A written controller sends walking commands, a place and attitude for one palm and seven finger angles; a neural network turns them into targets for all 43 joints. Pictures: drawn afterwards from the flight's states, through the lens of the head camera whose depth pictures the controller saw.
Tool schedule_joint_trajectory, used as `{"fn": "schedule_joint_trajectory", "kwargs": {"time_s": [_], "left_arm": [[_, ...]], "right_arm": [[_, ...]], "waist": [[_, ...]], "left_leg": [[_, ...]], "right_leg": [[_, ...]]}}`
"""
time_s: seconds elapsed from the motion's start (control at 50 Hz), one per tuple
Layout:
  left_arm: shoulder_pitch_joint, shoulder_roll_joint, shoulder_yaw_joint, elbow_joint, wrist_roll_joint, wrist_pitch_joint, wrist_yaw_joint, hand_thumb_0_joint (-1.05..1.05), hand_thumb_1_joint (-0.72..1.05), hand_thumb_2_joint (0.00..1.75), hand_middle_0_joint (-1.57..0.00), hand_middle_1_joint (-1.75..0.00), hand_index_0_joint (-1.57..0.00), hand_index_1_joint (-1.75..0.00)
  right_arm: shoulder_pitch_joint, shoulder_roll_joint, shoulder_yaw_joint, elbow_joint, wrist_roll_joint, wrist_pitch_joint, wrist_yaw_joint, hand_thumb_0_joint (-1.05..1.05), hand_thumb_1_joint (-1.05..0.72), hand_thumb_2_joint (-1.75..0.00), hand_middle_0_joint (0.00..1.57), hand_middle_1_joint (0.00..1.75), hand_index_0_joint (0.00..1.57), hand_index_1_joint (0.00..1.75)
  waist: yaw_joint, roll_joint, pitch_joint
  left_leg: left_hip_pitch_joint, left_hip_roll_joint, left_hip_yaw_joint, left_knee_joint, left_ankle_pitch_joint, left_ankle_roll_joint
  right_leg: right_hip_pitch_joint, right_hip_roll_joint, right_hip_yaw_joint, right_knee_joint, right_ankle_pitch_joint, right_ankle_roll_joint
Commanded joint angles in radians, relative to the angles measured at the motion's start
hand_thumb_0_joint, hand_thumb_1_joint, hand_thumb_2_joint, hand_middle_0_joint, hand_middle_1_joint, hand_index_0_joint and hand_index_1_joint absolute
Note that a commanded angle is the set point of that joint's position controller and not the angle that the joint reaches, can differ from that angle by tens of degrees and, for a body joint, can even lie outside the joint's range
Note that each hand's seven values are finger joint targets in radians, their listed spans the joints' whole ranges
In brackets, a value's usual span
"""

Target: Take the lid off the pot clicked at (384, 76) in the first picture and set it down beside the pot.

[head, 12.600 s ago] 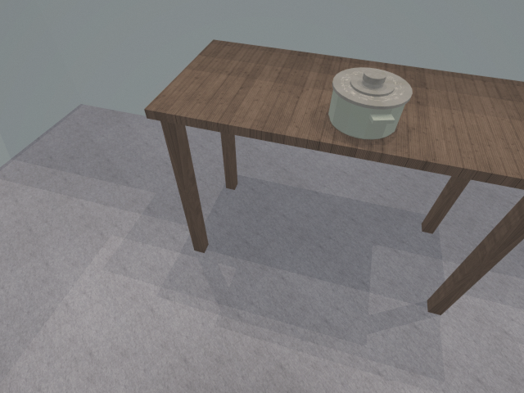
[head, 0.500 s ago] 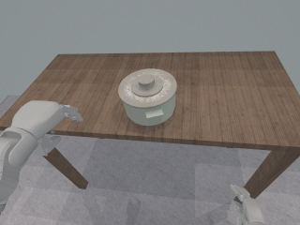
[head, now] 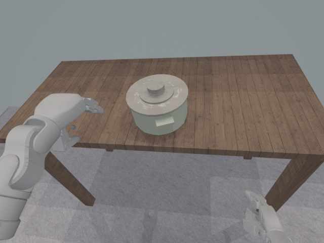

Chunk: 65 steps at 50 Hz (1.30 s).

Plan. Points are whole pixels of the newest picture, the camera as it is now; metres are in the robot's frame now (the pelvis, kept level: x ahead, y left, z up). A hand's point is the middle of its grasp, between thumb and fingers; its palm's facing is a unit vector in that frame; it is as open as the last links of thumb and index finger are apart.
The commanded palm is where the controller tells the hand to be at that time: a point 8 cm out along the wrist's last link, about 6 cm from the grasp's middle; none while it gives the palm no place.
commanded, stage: move the open hand above the knob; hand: left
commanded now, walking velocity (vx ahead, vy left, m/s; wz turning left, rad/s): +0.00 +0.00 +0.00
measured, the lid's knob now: (155, 86) +0.53 +0.08 +0.11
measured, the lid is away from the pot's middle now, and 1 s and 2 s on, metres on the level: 0.00 0.00 0.00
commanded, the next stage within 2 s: none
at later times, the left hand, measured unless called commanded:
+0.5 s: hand (102, 99) +0.39 +0.18 +0.18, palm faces -0.17 -0.03 -0.99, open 10.0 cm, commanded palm +0.37 +0.17 +0.24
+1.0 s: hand (131, 85) +0.45 +0.12 +0.18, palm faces -0.19 -0.02 -0.98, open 10.0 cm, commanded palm +0.43 +0.13 +0.24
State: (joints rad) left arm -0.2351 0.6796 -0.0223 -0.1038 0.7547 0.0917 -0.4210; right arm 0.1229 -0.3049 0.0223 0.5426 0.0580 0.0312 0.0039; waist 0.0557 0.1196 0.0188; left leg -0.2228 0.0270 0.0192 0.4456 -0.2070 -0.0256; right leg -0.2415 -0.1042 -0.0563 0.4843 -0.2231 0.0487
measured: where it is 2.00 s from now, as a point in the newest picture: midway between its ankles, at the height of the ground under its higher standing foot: outside the picture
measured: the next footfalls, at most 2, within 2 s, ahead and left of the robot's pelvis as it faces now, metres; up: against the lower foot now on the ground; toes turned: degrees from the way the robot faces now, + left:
none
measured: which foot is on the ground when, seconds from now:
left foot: down 0.00-1.00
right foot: down 0.00-1.00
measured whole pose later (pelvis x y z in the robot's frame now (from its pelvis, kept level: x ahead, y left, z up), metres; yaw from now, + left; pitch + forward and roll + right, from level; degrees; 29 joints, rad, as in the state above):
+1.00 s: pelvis +0.02 +0.00 +0.00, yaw -1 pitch +2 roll +2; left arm -0.80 0.46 -0.28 0.38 0.84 0.27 -0.41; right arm 0.16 -0.29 0.01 0.60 0.07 0.07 0.01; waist -0.01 0.10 -0.01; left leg -0.24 0.02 0.04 0.44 -0.24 -0.02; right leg -0.29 -0.11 -0.03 0.53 -0.27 0.05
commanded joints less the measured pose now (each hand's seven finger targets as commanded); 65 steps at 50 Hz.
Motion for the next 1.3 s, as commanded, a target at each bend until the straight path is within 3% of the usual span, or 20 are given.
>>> {"fn": "schedule_joint_trajectory", "kwargs": {"time_s": [0.0,0.08,0.1,0.16,0.2,0.28,0.4,0.46,0.5,0.58,0.66,0.7,0.78,0.88,0.96,0.98,1.04,1.1,1.2,1.28], "left_arm": [[-0.506,0.328,0.217,-0.148,0.021,0.007,0.044,0.00,-0.32,1.51,-0.85,-0.08,-0.85,-0.08],[-0.390,0.205,0.149,-0.062,0.004,0.041,0.024,0.00,-0.32,1.51,-0.85,-0.08,-0.85,-0.08],[-0.380,0.161,0.096,-0.026,0.007,0.045,0.009,0.00,-0.32,1.51,-0.85,-0.08,-0.85,-0.08],[-0.480,0.135,0.043,-0.038,0.026,0.055,0.008,0.00,-0.32,1.51,-0.85,-0.08,-0.85,-0.08],[-0.550,0.160,0.047,-0.022,0.036,0.053,0.008,0.00,-0.32,1.51,-0.85,-0.08,-0.85,-0.08],[-0.691,0.350,0.200,-0.058,0.065,0.053,0.034,0.00,-0.32,1.51,-0.85,-0.08,-0.85,-0.08],[-0.628,0.088,-0.004,0.157,0.044,0.096,0.004,0.00,-0.32,1.51,-0.85,-0.08,-0.85,-0.08],[-0.659,0.032,-0.066,0.087,0.053,0.104,-0.006,0.00,-0.32,1.51,-0.85,-0.08,-0.85,-0.08],[-0.718,0.081,-0.037,0.058,0.067,0.100,-0.008,0.00,-0.32,1.51,-0.85,-0.08,-0.85,-0.08],[-0.871,0.283,0.124,0.141,0.093,0.114,0.022,0.00,-0.32,1.51,-0.85,-0.08,-0.85,-0.08],[-0.919,0.052,-0.063,0.196,0.075,0.128,0.032,0.00,-0.32,1.51,-0.85,-0.08,-0.85,-0.08],[-0.855,-0.009,-0.101,0.222,0.069,0.137,0.025,0.00,-0.32,1.51,-0.85,-0.08,-0.85,-0.08],[-0.892,0.000,-0.103,0.252,0.100,0.157,0.025,0.00,-0.32,1.51,-0.85,-0.08,-0.85,-0.08],[-1.069,0.087,-0.041,0.230,0.112,0.163,0.048,0.00,-0.32,1.51,-0.85,-0.08,-0.85,-0.08],[-1.073,-0.035,-0.130,0.367,0.111,0.194,0.058,0.00,-0.32,1.51,-0.85,-0.08,-0.85,-0.08],[-1.027,-0.009,-0.091,0.411,0.104,0.196,0.063,0.00,-0.32,1.51,-0.85,-0.08,-0.85,-0.08],[-1.054,-0.052,-0.137,0.449,0.122,0.206,0.057,0.00,-0.32,1.51,-0.85,-0.08,-0.85,-0.08],[-1.148,-0.094,-0.189,0.435,0.129,0.207,0.051,0.00,-0.32,1.51,-0.85,-0.08,-0.85,-0.08],[-1.302,-0.031,-0.140,0.452,0.126,0.191,0.066,0.00,-0.32,1.51,-0.85,-0.08,-0.85,-0.08],[-1.236,-0.049,-0.121,0.641,0.122,0.201,0.085,0.00,-0.32,1.51,-0.85,-0.08,-0.85,-0.08]], "right_arm": [[-0.137,-0.082,-0.037,-0.163,-0.005,-0.058,-0.014,0.00,-0.90,-0.90,0.20,0.30,0.20,0.30],[-0.121,-0.083,-0.048,-0.168,0.007,-0.054,0.009,0.00,-0.90,-0.90,0.20,0.30,0.20,0.30],[-0.126,-0.087,-0.043,-0.162,0.004,-0.036,0.011,0.00,-0.90,-0.90,0.20,0.30,0.20,0.30],[-0.142,-0.092,-0.042,-0.167,0.015,-0.023,0.009,0.00,-0.90,-0.90,0.20,0.30,0.20,0.30],[-0.143,-0.089,-0.036,-0.167,0.011,-0.026,0.003,0.00,-0.90,-0.90,0.20,0.30,0.20,0.30],[-0.124,-0.092,-0.041,-0.157,0.003,-0.041,-0.003,0.00,-0.90,-0.90,0.20,0.30,0.20,0.30],[-0.106,-0.085,-0.041,-0.145,0.015,-0.012,0.010,0.00,-0.90,-0.90,0.20,0.30,0.20,0.30],[-0.125,-0.086,-0.047,-0.161,0.020,-0.005,0.017,0.00,-0.90,-0.90,0.20,0.30,0.20,0.30],[-0.120,-0.084,-0.045,-0.163,0.016,-0.006,0.015,0.00,-0.90,-0.90,0.20,0.30,0.20,0.30],[-0.073,-0.097,-0.045,-0.122,0.010,-0.010,-0.003,0.00,-0.90,-0.90,0.20,0.30,0.20,0.30],[-0.074,-0.073,-0.043,-0.116,0.019,-0.013,0.002,0.00,-0.90,-0.90,0.20,0.30,0.20,0.30],[-0.078,-0.072,-0.048,-0.122,0.017,-0.015,0.013,0.00,-0.90,-0.90,0.20,0.30,0.20,0.30],[-0.072,-0.089,-0.053,-0.115,0.021,0.006,0.020,0.00,-0.90,-0.90,0.20,0.30,0.20,0.30],[-0.060,-0.083,-0.050,-0.103,0.014,-0.007,0.006,0.00,-0.90,-0.90,0.20,0.30,0.20,0.30],[-0.040,-0.072,-0.047,-0.074,0.016,-0.003,0.006,0.00,-0.90,-0.90,0.20,0.30,0.20,0.30],[-0.028,-0.084,-0.052,-0.071,0.016,-0.001,0.008,0.00,-0.90,-0.90,0.20,0.30,0.20,0.30],[-0.040,-0.080,-0.046,-0.072,0.017,0.007,0.010,0.00,-0.90,-0.90,0.20,0.30,0.20,0.30],[-0.044,-0.076,-0.047,-0.074,0.018,0.011,0.008,0.00,-0.90,-0.90,0.20,0.30,0.20,0.30],[-0.007,-0.074,-0.047,-0.053,0.011,-0.009,-0.009,0.00,-0.90,-0.90,0.20,0.30,0.20,0.30],[0.038,-0.085,-0.051,-0.016,0.008,-0.005,-0.014,0.00,-0.90,-0.90,0.20,0.30,0.20,0.30]], "waist": [[-0.007,-0.020,-0.332],[-0.008,-0.095,-0.305],[-0.017,-0.103,-0.275],[-0.033,-0.127,-0.217],[-0.038,-0.134,-0.244],[-0.010,-0.074,-0.372],[-0.035,-0.152,-0.285],[-0.044,-0.143,-0.305],[-0.045,-0.149,-0.348],[-0.038,-0.154,-0.351],[-0.054,-0.114,-0.359],[-0.053,-0.120,-0.390],[-0.067,-0.171,-0.341],[-0.063,-0.130,-0.429],[-0.075,-0.151,-0.391],[-0.071,-0.172,-0.378],[-0.073,-0.201,-0.377],[-0.092,-0.172,-0.396],[-0.100,-0.169,-0.469],[-0.098,-0.217,-0.410]], "left_leg": [[0.109,-0.078,0.004,-0.051,0.182,0.052],[0.103,-0.079,0.010,-0.024,0.198,0.050],[0.074,-0.079,0.027,-0.044,0.168,0.048],[0.056,-0.076,0.031,-0.054,0.098,0.049],[0.062,-0.081,0.033,-0.051,0.086,0.056],[0.104,-0.083,0.005,-0.027,0.190,0.058],[0.063,-0.080,0.039,-0.040,0.162,0.057],[0.083,-0.085,0.037,-0.034,0.161,0.061],[0.099,-0.086,0.038,-0.027,0.186,0.067],[0.081,-0.081,0.020,-0.023,0.199,0.069],[0.114,-0.080,0.022,-0.034,0.231,0.063],[0.125,-0.080,0.028,-0.024,0.244,0.066],[0.095,-0.077,0.029,-0.016,0.223,0.068],[0.128,-0.079,0.020,-0.009,0.271,0.074],[0.117,-0.075,0.026,-0.020,0.280,0.068],[0.104,-0.073,0.026,-0.013,0.272,0.071],[0.088,-0.077,0.031,-0.020,0.259,0.069],[0.108,-0.079,0.037,-0.015,0.251,0.074],[0.131,-0.082,0.028,-0.011,0.274,0.080],[0.085,-0.077,0.032,-0.016,0.270,0.079]], "right_leg": [[0.108,0.102,-0.024,-0.050,0.123,-0.060],[0.083,0.106,-0.025,-0.042,0.176,-0.060],[0.081,0.102,-0.034,-0.054,0.148,-0.056],[0.036,0.099,-0.034,-0.067,0.085,-0.051],[0.045,0.101,-0.028,-0.066,0.068,-0.052],[0.120,0.098,-0.009,-0.024,0.173,-0.065],[0.070,0.095,-0.026,-0.039,0.167,-0.058],[0.062,0.094,-0.025,-0.033,0.178,-0.058],[0.085,0.096,-0.022,-0.026,0.201,-0.058],[0.108,0.095,-0.010,-0.019,0.223,-0.063],[0.080,0.095,-0.024,-0.012,0.233,-0.065],[0.085,0.094,-0.024,-0.007,0.244,-0.066],[0.057,0.096,-0.026,-0.009,0.247,-0.069],[0.102,0.094,-0.013,0.009,0.295,-0.072],[0.071,0.096,-0.025,0.007,0.299,-0.069],[0.070,0.096,-0.023,0.001,0.297,-0.070],[0.070,0.094,-0.026,0.007,0.298,-0.068],[0.054,0.095,-0.021,0.005,0.293,-0.068],[0.089,0.095,-0.011,0.011,0.334,-0.066],[0.073,0.094,-0.017,0.002,0.344,-0.066]]}}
